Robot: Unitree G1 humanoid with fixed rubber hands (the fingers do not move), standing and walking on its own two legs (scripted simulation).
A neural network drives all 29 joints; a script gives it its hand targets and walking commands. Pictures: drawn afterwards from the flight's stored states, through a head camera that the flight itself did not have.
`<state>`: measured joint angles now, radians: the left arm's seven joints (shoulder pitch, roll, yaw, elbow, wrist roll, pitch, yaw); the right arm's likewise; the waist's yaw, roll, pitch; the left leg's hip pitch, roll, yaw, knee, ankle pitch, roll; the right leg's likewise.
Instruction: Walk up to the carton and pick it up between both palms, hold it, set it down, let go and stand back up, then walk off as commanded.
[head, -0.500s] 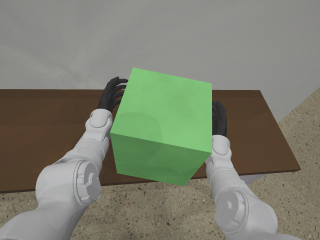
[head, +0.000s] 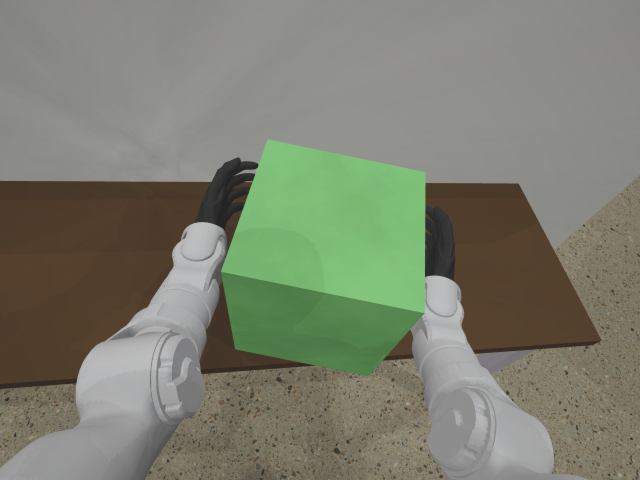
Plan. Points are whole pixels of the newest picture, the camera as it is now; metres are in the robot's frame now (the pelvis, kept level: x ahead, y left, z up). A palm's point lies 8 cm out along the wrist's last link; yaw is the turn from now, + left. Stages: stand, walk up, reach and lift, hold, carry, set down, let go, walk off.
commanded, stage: reach and lift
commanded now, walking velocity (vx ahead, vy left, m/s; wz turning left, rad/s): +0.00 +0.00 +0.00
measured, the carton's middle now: (322, 268) +0.39 -0.04 -0.01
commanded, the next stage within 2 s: none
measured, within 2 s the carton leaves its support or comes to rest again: leaves its support in 0.40 s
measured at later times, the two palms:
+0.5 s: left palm (208, 237) +0.40 +0.11 +0.06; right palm (446, 283) +0.34 -0.18 +0.05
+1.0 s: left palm (199, 207) +0.40 +0.12 +0.12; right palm (463, 245) +0.35 -0.18 +0.11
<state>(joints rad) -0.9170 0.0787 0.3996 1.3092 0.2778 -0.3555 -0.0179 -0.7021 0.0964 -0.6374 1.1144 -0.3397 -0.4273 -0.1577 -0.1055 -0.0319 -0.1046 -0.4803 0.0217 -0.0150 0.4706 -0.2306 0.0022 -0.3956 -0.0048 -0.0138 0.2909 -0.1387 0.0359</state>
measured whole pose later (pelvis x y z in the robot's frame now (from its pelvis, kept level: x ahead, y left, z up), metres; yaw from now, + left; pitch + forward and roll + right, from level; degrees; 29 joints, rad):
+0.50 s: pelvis -0.02 -0.01 +0.00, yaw +0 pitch +9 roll -2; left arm -0.81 0.08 0.28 1.25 0.26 -0.30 0.04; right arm -0.63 0.10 -0.50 1.06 -0.26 -0.32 -0.17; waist -0.10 -0.03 -0.12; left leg -0.39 0.02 -0.01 0.42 -0.19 0.00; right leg -0.32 0.00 -0.01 0.27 -0.11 0.03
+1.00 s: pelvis -0.01 -0.01 +0.01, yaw +1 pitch +4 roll -1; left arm -0.72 0.06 0.21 0.88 0.22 0.01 0.04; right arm -0.63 0.04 -0.28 0.87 -0.04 -0.07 -0.17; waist -0.09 -0.03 -0.11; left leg -0.24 0.02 -0.01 0.36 -0.19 -0.01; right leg -0.18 0.00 -0.01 0.24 -0.12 0.02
